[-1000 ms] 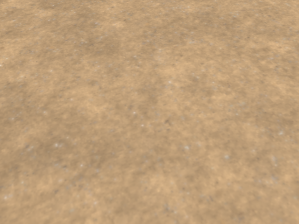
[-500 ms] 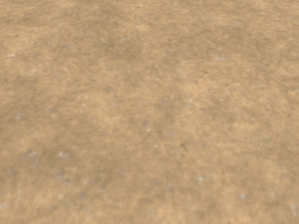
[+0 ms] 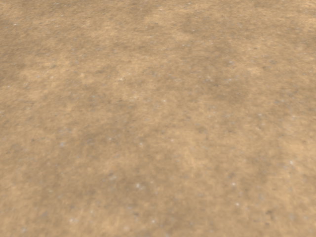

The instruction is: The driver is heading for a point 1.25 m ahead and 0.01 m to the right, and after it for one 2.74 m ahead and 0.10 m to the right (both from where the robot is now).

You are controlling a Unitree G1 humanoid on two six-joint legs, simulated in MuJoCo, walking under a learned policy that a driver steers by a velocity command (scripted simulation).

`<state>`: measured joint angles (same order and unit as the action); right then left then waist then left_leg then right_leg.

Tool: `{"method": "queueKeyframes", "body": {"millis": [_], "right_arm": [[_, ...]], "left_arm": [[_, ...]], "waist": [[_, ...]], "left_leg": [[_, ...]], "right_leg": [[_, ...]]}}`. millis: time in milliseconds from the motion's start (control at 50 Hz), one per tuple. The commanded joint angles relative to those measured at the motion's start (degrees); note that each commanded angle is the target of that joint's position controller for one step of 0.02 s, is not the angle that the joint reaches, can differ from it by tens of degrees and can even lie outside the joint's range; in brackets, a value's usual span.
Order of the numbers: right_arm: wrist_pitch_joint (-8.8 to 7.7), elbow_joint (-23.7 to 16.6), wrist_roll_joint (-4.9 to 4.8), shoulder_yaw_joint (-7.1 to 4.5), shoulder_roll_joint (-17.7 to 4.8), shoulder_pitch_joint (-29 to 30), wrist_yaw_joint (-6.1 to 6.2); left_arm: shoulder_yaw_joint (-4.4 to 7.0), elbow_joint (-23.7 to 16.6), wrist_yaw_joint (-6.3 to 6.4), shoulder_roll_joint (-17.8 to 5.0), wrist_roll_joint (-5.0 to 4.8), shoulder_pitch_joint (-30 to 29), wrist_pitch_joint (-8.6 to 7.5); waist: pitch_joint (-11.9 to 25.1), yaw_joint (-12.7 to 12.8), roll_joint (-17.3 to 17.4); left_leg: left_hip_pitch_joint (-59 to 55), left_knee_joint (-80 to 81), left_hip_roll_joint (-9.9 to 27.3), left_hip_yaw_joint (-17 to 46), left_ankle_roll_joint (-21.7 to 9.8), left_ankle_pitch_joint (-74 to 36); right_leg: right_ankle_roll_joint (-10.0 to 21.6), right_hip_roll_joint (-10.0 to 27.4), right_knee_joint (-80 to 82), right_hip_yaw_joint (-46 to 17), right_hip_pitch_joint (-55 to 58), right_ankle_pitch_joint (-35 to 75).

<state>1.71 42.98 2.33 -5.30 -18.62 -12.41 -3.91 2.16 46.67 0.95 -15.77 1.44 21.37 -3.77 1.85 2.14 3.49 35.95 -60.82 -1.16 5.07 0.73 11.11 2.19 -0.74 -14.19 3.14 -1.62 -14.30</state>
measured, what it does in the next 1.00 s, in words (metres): walks ahead: left foot, then right foot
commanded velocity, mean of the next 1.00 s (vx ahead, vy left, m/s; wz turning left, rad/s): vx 0.48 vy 0.00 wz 0.13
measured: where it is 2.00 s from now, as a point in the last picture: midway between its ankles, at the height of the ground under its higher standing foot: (165, 136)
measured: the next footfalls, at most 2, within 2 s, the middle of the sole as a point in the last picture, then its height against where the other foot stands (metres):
left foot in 0.26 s outside the picture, level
right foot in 0.80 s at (169, 220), level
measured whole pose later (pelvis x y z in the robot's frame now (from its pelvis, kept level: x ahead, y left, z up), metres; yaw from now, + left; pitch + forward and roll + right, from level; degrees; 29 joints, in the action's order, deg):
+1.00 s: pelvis +0.55 +0.10 -0.01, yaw +4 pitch +0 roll +0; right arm -3.0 44.7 2.8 -0.5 -15.1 -11.7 -0.5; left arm 3.4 49.5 -1.2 -15.8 0.2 18.6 -2.2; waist -3.0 0.4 1.7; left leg 30.9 -63.2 3.9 2.4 0.0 17.2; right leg 7.5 -8.0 -22.3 -0.8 -12.6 -9.5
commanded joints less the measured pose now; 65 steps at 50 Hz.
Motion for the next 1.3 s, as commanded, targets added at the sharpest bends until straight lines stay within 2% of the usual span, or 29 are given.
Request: {"method": "queueKeyframes", "body": {"millis": [20,160,200,220,240,260,280,300,320,340,380,420,460,580,680,740,780,800,820,840,860,880,920,1000,1100,1200,1260,1280,1300], "right_arm": [[-0.76,-5.7,0.01,0.22,-1.9,8.7,-0.7],[-1.48,-10.0,0.06,2.42,0.8,18.0,-1.86],[-1.57,-9.5,0.26,2.28,0.2,14.6,-1.09],[-1.8,-8.3,0.31,1.8,-0.8,10.0,-0.51],[-2.35,-6.0,0.51,0.94,-2.4,1.5,0.11],[-2.71,-2.7,0.93,-0.43,-5.3,-8.5,1.09],[-2.58,-2.8,0.59,-2.11,-12.0,-10.9,2.18],[-2.09,-3.9,-1.06,-2.36,-13.0,-11.9,2.55],[-1.96,-2.2,-1.35,-1.92,-11.0,-9.7,3.1],[-2.36,-1.5,-1.56,-0.83,-7.4,-7.3,3.46],[-3.39,-1.3,-1.53,0.6,-3.6,-2.7,3.72],[-4.72,-0.6,-1.79,1.18,-2.6,-2.7,3.35],[-5.57,1.0,-2.09,1.06,-3.4,-4.6,3.14],[-6.35,3.9,-2.11,1.44,-3.3,-9.5,3.13],[-6.71,6.8,-1.06,1.97,-3.3,-13.0,4.19],[-6.6,7.4,-0.42,1.97,-4.8,-11.2,5.24],[-5.9,7.6,0.03,1.8,-6.1,-10.4,5.57],[-6.02,6.4,-0.34,2.13,-6.0,-9.7,5.67],[-6.49,3.7,-2.31,3.15,-1.2,-14.4,4.68],[-6.87,3.4,-0.43,2.45,-4.2,-10.6,4.49],[-7.34,1.6,-0.42,2.66,-3.8,-6.5,4.07],[-7.85,1.1,-0.63,2.95,-3.8,-4.8,3.8],[-6.35,0.7,0.27,3.2,-2.8,-5.0,3.7],[-3.94,-0.7,0.7,3.8,-0.9,-3.2,3.26],[-4.04,-4.6,0.1,4.14,-0.6,8.7,3.02],[-4.94,-7.4,-0.62,4.44,-1.2,15.7,2.81],[-5.74,-6.2,-0.9,3.71,-3.5,9.7,3.19],[-6.16,-4.4,-0.88,3.11,-4.7,3.8,3.72],[-6.99,-2.8,-0.22,2.24,-7.0,-3.5,4.47]], "left_arm": [[1.89,-1.1,-0.41,-7.4,-0.02,3.6,-1.05],[1.8,2.0,-0.11,-7.6,0.0,5.9,-0.97],[1.92,2.7,0.3,-8.8,-0.1,5.4,-0.63],[2.1,3.2,0.53,-9.9,-0.19,5.6,-0.35],[2.13,3.3,0.76,-10.6,-0.5,5.5,-0.1],[1.92,2.3,0.68,-10.2,-0.51,4.1,-0.15],[0.24,-2.0,-0.73,-3.0,-0.77,5.2,-0.56],[1.26,-3.9,-0.94,-7.0,-0.56,1.1,-1.15],[1.5,-5.0,-1.11,-7.8,-0.81,-3.6,-1.34],[0.75,-4.7,-1.21,-6.1,-1.03,-3.3,-1.91],[0.66,-3.1,-1.46,-5.3,0.48,-0.4,-0.7],[0.65,-1.8,-2.11,-4.4,1.31,2.1,1.21],[0.67,-2.3,-2.59,-3.5,1.28,0.0,1.94],[0.2,-6.0,-3.25,-2.3,0.37,-13.9,1.76],[-0.27,-8.1,-3.8,-2.0,-0.18,-20.9,1.37],[0.31,-6.8,-3.38,-3.2,0.0,-16.5,1.27],[1.46,-2.8,-2.65,-5.2,0.38,-3.7,0.71],[2.55,-0.6,-2.05,-8.1,1.38,5.2,0.43],[5.06,-0.5,-1.47,-16.2,1.88,9.1,0.8],[4.39,-0.3,-2.15,-12.8,-1.1,5.6,1.26],[4.15,-0.9,-2.18,-11.9,-1.77,0.7,1.47],[3.48,-1.3,-2.24,-8.7,-1.38,-2.1,1.62],[2.6,-1.0,-1.86,-6.1,-1.38,-4.5,1.38],[3.23,-0.4,-1.86,-8.3,-1.45,-2.8,0.22],[3.79,0.6,-1.7,-8.8,-1.71,2.5,0.48],[4.14,0.7,-0.94,-9.5,-0.69,5.9,0.91],[4.53,-1.0,-0.39,-10.9,-0.29,1.8,0.83],[4.55,-1.4,-0.61,-11.3,-0.4,0.4,0.6],[4.12,-1.5,-1.18,-9.9,-1.01,0.1,0.12]], "waist": [[-8.0,2.5,-9.8],[-8.8,3.7,-11.0],[-5.9,1.0,-12.0],[-2.5,-1.5,-12.3],[2.8,-5.5,-11.8],[8.3,-10.4,-8.9],[15.2,-8.3,6.1],[19.6,-10.0,4.1],[10.8,-9.2,-0.2],[4.0,-6.5,-1.7],[-1.0,-1.5,-2.8],[-0.7,0.2,-1.7],[-2.3,0.1,-1.2],[-5.7,-3.8,-0.1],[-7.7,-5.6,-0.8],[-4.6,-2.6,0.4],[2.4,3.1,0.5],[7.4,7.0,-1.5],[14.5,4.6,-15.9],[15.2,3.7,-10.3],[6.1,1.6,-7.7],[1.1,0.4,-3.5],[-3.6,-3.2,-2.7],[-3.2,-3.9,-5.1],[-4.3,0.6,-6.6],[-3.7,3.3,-7.4],[-2.4,-0.6,-8.5],[0.2,-3.5,-7.6],[4.7,-7.1,-3.8]], "left_leg": [[13.6,2.7,1.3,-1.5,0.5,-1.4],[4.5,20.9,1.6,-11.4,-3.4,-0.2],[-5.1,24.6,-2.1,-14.6,-6.5,3.8],[-11.5,25.6,-4.5,-15.4,-8.3,5.6],[-23.0,28.8,-5.9,-14.0,-10.3,3.8],[-38.6,31.7,-2.9,-8.1,-12.5,3.6],[-57.4,34.5,15.7,19.8,-19.2,13.7],[-58.3,42.8,22.9,40.5,-22.8,6.6],[-53.0,42.8,20.3,28.8,-21.2,-1.4],[-43.6,43.4,18.1,21.2,-19.6,-10.4],[-31.7,45.5,12.3,12.0,-16.4,-19.7],[-28.0,47.6,10.2,8.1,-16.0,-23.5],[-26.8,50.1,9.1,6.0,-15.6,-22.9],[-32.0,52.3,7.8,1.0,-11.8,-25.8],[-39.8,52.9,11.3,-2.4,-10.3,-30.9],[-43.8,44.2,12.5,-5.8,-8.5,-53.2],[-43.0,25.7,11.5,-8.3,-7.2,-60.1],[-32.6,10.9,10.3,-9.8,-6.3,-46.8],[-9.5,-15.4,-0.6,-11.8,-2.8,-9.1],[-0.5,-21.2,-3.8,-2.8,-3.4,16.2],[3.2,-19.8,0.4,0.0,-3.7,11.3],[2.3,-15.6,2.8,-0.9,-3.6,7.9],[-2.8,-8.5,5.3,-1.4,-2.1,7.4],[-4.4,0.7,6.0,-4.0,1.0,3.3],[-0.3,16.3,5.4,-4.7,2.9,-8.8],[-0.8,24.8,2.7,-4.2,2.0,-8.8],[-12.6,30.8,0.9,-3.2,-0.1,-3.4],[-21.0,33.2,-0.4,-3.9,-1.2,-2.0],[-32.3,36.1,3.4,-0.8,-3.1,-1.6]], "right_leg": [[5.5,13.7,6.5,-8.2,5.7,7.6],[4.6,15.0,1.8,1.2,7.2,28.3],[3.5,14.8,-5.6,5.0,6.9,49.8],[3.3,15.1,-13.2,6.2,7.0,60.5],[2.6,15.2,-24.0,7.3,3.3,60.3],[1.2,14.0,-38.3,8.3,-7.3,47.5],[-1.8,6.2,-58.9,8.0,-31.2,-2.0],[-1.9,0.7,-68.6,-2.7,-38.2,-14.0],[-1.3,4.4,-67.9,-5.5,-42.2,-7.4],[-1.0,6.4,-62.8,-4.6,-40.0,-3.7],[-1.5,8.5,-55.3,-4.6,-32.6,-3.7],[-2.1,8.3,-52.0,-3.5,-29.0,-3.6],[-2.6,8.3,-48.3,-2.5,-30.9,-0.1],[-2.3,7.4,-32.0,-0.5,-36.5,13.9],[1.3,4.2,-22.1,0.5,-35.3,14.9],[4.6,-1.0,-19.6,2.6,-26.9,7.2],[7.3,-4.7,-15.2,3.4,-13.1,4.9],[10.2,0.9,-13.8,-4.1,1.2,4.2],[20.8,18.3,-12.5,-34.1,19.3,3.5],[21.8,20.2,-4.8,-47.2,19.4,7.4],[20.0,18.5,-3.7,-38.1,11.3,4.5],[18.1,16.7,-1.6,-32.6,3.6,6.7],[14.9,11.4,1.0,-24.7,-7.6,13.3],[14.5,7.2,3.5,-19.3,-13.0,16.7],[11.3,5.0,2.7,-19.4,-8.4,17.0],[10.3,6.6,-2.8,-23.0,-1.2,24.8],[7.6,7.4,-7.6,-25.6,-3.1,28.0],[6.4,5.7,-13.3,-25.2,-4.7,31.3],[4.9,1.9,-24.5,-22.0,-8.6,28.6]]}}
